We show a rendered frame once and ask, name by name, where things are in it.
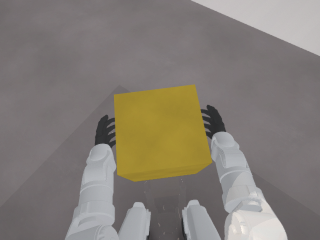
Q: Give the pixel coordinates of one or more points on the right robot hand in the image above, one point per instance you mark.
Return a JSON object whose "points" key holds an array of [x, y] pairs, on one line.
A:
{"points": [[216, 124]]}

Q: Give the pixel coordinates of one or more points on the robot left thigh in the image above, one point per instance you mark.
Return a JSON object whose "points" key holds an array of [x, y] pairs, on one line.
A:
{"points": [[136, 225]]}

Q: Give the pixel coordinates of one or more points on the left robot forearm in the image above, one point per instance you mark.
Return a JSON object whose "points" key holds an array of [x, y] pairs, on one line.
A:
{"points": [[95, 206]]}

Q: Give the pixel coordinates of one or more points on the right robot forearm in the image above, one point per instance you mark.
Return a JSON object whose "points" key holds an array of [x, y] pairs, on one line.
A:
{"points": [[238, 186]]}

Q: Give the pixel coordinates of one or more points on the carton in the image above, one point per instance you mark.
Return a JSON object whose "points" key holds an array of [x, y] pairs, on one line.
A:
{"points": [[160, 133]]}

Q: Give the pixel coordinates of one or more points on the robot right upper arm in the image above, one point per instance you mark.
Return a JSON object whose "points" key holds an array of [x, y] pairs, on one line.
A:
{"points": [[252, 225]]}

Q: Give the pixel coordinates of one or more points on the robot left upper arm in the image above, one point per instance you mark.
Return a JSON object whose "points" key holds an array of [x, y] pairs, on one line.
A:
{"points": [[99, 232]]}

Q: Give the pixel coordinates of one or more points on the left robot hand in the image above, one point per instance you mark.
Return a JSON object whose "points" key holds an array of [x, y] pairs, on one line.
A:
{"points": [[102, 132]]}

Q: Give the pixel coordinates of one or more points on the right robot shin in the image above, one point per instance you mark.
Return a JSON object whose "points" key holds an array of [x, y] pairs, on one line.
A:
{"points": [[192, 202]]}

